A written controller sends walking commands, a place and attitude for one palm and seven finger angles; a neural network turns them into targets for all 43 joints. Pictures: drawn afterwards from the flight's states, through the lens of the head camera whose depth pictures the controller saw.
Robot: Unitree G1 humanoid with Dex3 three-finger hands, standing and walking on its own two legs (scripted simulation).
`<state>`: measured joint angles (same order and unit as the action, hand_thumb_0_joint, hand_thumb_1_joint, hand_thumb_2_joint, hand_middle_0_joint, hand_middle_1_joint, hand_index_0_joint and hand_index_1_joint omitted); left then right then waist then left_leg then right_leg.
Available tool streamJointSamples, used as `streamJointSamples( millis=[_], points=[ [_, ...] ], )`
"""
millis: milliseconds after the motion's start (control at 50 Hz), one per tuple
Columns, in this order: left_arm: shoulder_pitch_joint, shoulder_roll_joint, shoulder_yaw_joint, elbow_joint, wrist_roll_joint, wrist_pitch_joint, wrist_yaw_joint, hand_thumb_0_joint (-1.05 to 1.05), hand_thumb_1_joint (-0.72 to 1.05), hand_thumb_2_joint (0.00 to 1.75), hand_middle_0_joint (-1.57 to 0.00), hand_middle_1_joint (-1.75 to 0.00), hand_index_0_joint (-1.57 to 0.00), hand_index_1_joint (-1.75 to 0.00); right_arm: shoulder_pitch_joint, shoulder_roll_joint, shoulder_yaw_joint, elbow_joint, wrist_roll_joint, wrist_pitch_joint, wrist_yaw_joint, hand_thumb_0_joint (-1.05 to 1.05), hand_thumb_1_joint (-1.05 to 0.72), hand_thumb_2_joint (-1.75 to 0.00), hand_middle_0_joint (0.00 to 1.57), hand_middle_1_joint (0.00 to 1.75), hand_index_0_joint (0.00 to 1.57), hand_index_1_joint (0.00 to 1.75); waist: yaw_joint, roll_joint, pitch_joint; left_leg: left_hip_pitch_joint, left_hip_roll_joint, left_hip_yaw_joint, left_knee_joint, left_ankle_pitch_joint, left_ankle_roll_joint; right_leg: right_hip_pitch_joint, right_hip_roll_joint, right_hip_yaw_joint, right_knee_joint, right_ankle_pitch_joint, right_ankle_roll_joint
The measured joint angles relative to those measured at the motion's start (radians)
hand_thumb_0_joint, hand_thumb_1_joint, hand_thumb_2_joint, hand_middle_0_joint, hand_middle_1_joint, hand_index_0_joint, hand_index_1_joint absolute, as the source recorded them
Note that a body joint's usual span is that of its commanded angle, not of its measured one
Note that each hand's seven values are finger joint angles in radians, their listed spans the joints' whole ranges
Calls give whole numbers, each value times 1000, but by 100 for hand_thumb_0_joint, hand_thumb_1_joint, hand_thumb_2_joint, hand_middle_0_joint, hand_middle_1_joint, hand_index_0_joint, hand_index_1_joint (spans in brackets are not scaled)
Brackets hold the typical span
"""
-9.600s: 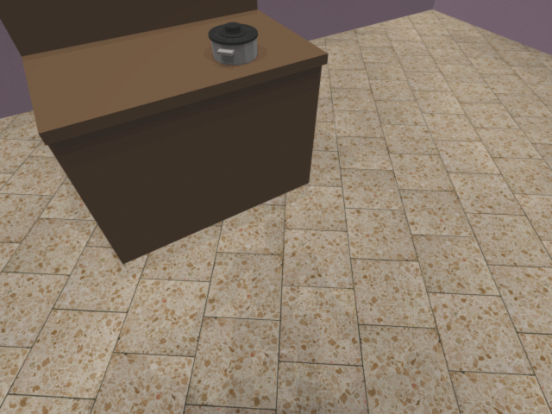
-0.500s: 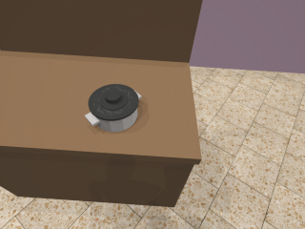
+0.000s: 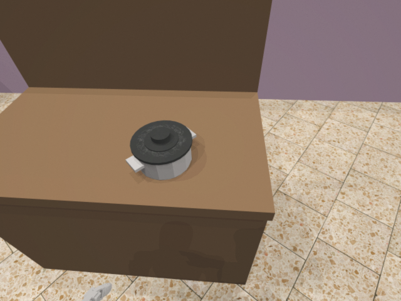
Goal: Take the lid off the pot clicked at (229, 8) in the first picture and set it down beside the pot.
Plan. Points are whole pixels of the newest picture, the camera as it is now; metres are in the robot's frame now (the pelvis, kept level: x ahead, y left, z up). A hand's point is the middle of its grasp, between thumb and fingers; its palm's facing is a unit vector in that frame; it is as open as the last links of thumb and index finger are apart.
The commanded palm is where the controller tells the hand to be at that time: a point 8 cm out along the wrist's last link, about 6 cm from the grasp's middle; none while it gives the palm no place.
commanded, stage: lift the closed hand beside the body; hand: left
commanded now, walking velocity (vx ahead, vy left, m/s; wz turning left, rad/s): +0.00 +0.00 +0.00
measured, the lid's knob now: (160, 135) +0.52 +0.15 +0.03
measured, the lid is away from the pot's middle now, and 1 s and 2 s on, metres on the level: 0.00 0.00 0.00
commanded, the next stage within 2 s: raise the hand higher, near the body in 0.46 s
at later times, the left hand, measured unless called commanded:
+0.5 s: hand out of the picture +0.12 +0.20 -0.03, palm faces +0.28 -0.91 -0.31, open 3.1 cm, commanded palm +0.08 +0.25 +0.00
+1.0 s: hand (84, 276) +0.15 +0.21 +0.04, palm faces +0.26 -0.89 -0.37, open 3.1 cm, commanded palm +0.11 +0.25 +0.07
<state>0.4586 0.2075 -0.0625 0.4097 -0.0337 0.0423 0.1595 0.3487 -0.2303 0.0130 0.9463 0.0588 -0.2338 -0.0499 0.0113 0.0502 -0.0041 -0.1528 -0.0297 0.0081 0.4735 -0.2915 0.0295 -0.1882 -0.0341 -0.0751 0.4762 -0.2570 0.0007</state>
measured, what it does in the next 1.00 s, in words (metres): stands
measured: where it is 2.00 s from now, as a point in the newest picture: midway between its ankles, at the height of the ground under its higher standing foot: outside the picture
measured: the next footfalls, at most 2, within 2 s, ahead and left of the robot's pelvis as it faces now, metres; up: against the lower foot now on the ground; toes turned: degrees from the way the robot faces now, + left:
none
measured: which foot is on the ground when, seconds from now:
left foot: down 0.00-1.00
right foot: down 0.00-1.00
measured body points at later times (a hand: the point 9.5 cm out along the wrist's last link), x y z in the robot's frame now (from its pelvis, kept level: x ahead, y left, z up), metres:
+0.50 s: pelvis +0.00 -0.02 +0.00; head +0.00 -0.03 +0.45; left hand +0.10 +0.25 -0.01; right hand +0.21 -0.22 -0.07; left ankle -0.02 +0.10 -0.74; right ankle +0.00 -0.12 -0.74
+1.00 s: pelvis +0.01 -0.01 +0.00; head +0.01 -0.02 +0.45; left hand +0.14 +0.26 +0.06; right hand +0.20 -0.23 -0.07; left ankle -0.02 +0.10 -0.74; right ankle +0.00 -0.12 -0.74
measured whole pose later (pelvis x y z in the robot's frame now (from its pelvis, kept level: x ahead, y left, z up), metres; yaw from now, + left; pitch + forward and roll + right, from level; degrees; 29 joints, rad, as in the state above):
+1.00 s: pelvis +0.01 -0.01 +0.00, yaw +0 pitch -2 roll +0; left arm 0.66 0.24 0.12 -0.23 0.00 -0.09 0.09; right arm 0.20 -0.20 -0.01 0.62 0.01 -0.19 -0.06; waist 0.06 0.04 0.02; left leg -0.12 -0.02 0.01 0.45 -0.30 0.02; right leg -0.16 -0.02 -0.07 0.46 -0.26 -0.01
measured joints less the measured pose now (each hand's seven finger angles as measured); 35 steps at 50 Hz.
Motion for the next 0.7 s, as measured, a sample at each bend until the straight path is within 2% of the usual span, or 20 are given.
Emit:
streamJointSamples(
  millis=[60,100,160,220,300,380,520,700],
  points=[
    [-57,-36,16,-3,27,-47,-21,4,96,90,-36,-48,-36,-48,-84,-27,-25,-82,-22,-2,30,2,-92,-90,20,30,20,30,-24,16,-24,-19,-9,8,9,5,5,-31,-10,8,29,-4,4],
    [-43,-63,45,-43,29,-61,-56,3,95,90,-43,-56,-43,-55,-139,-15,-40,-144,-30,15,43,2,-92,-90,20,30,20,30,-26,0,-31,-27,-5,23,12,5,1,-52,-6,24,47,-7,1],
    [41,-69,79,-175,20,-89,-89,2,93,89,-55,-68,-54,-68,-177,11,-44,-248,-30,25,41,2,-91,-90,20,30,20,30,-8,-42,-26,-23,7,29,12,4,-10,-53,7,29,52,-8,-10],
    [95,-43,95,-268,18,-112,-87,2,92,89,-67,-81,-67,-81,-193,14,-40,-336,-31,24,29,1,-91,-90,20,30,20,30,21,-67,-9,-25,20,11,24,1,-19,-39,18,10,41,-5,-19],
    [100,-20,110,-300,16,-112,-76,2,91,89,-84,-100,-84,-100,-218,-2,-34,-398,-36,27,14,1,-90,-90,20,30,20,30,49,-56,17,-45,27,-15,44,-3,-24,-35,25,-16,27,2,-25],
    [126,-10,126,-349,12,-102,-72,2,91,89,-101,-119,-101,-118,-214,6,-21,-408,-45,37,1,1,-90,-90,20,30,20,30,60,-37,15,-52,27,-23,42,-3,-23,-36,25,-24,19,3,-25],
    [133,-2,157,-375,15,-94,-70,2,90,90,-121,-141,-121,-140,-163,45,5,-355,-49,72,-8,1,-90,-90,20,30,20,30,55,-21,15,-39,24,-22,33,-10,-22,-28,22,-23,19,-10,-23],
    [172,19,193,-453,22,-98,-69,2,90,89,-128,-149,-128,-148,-112,47,-7,-290,-50,81,-9,1,-90,-90,20,30,20,30,34,-6,21,-3,20,-5,6,-12,-16,-4,19,-5,6,-13,-15]
  ],
)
